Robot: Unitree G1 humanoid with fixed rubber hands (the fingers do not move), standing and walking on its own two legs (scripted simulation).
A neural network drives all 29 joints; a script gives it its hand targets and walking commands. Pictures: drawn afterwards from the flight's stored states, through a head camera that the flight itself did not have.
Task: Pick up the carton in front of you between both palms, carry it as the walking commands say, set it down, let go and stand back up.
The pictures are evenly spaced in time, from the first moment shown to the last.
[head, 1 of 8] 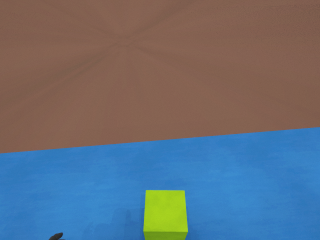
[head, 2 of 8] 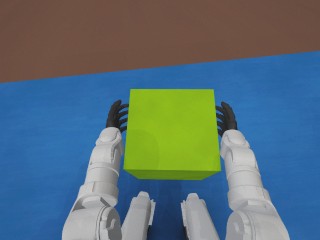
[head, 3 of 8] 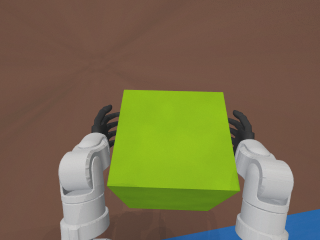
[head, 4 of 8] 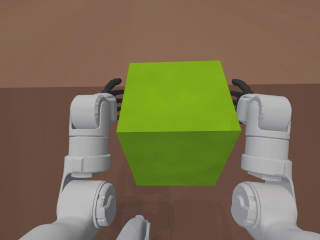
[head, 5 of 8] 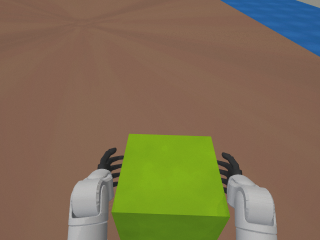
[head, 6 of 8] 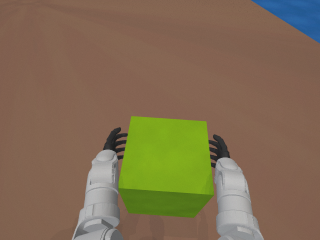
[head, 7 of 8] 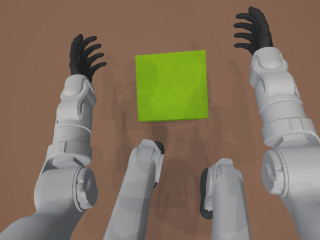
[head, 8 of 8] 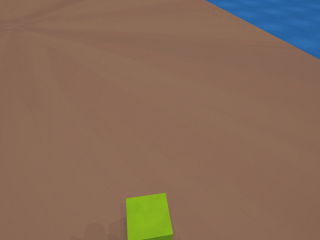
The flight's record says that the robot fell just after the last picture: no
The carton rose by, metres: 1.10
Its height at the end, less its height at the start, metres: +0.34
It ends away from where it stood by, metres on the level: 5.32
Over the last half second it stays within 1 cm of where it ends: yes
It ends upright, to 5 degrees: yes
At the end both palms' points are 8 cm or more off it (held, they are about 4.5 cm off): yes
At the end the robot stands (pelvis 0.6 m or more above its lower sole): yes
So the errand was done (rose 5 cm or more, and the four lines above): yes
